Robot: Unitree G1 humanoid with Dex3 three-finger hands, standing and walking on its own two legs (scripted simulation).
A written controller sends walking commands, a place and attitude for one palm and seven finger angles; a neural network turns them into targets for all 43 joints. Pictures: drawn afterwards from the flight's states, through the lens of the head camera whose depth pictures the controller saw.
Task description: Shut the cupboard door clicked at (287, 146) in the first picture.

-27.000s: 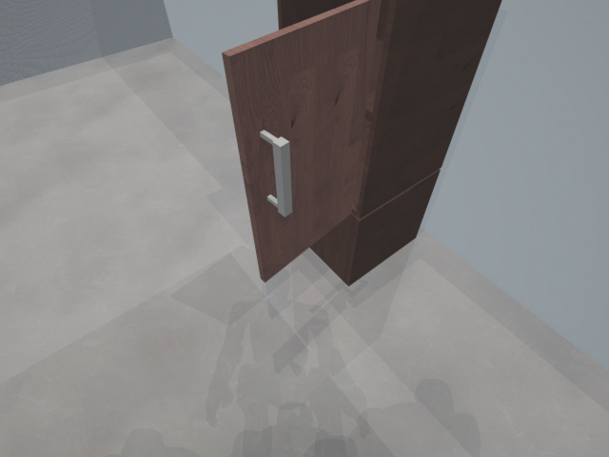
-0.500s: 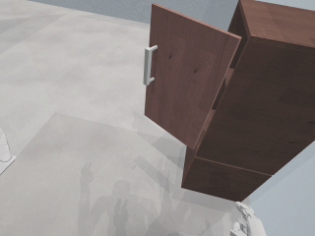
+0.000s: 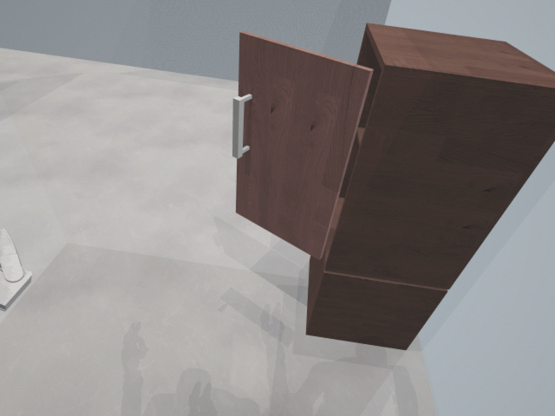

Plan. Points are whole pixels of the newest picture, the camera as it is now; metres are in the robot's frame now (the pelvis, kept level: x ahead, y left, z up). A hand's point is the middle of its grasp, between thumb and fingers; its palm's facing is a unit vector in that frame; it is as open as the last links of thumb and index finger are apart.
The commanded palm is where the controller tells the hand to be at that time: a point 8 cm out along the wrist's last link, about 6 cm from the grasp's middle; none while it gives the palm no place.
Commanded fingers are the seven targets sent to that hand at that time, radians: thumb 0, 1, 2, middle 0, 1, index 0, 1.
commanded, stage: stop stepping back and stand still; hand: left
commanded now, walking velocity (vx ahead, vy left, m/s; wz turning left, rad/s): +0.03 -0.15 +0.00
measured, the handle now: (242, 126) +0.85 +0.13 +0.04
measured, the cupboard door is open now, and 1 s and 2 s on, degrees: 61 61 61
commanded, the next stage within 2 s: let the arm hang, fingers relaxed in 0.66 s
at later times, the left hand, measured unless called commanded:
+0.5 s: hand out of the picture +0.17 +0.31 +0.17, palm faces +0.51 -0.77 -0.37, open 7.4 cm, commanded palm +0.11 +0.33 +0.20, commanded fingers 0.00 0.90 0.90 -0.20 -0.30 -0.20 -0.30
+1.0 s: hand out of the picture +0.07 +0.23 -0.12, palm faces -0.02 -0.97 -0.24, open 7.4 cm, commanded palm none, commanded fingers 0.00 0.90 0.90 -0.20 -0.30 -0.20 -0.30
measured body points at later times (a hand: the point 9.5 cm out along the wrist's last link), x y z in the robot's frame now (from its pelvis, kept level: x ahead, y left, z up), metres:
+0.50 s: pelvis -0.02 +0.03 +0.01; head -0.05 +0.04 +0.46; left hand +0.14 +0.35 +0.19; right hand +0.12 -0.21 -0.07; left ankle +0.01 +0.14 -0.72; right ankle -0.06 -0.09 -0.72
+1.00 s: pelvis -0.04 +0.04 +0.01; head -0.03 +0.03 +0.46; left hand +0.07 +0.28 -0.10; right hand +0.09 -0.23 -0.11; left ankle +0.01 +0.14 -0.72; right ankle -0.06 -0.09 -0.72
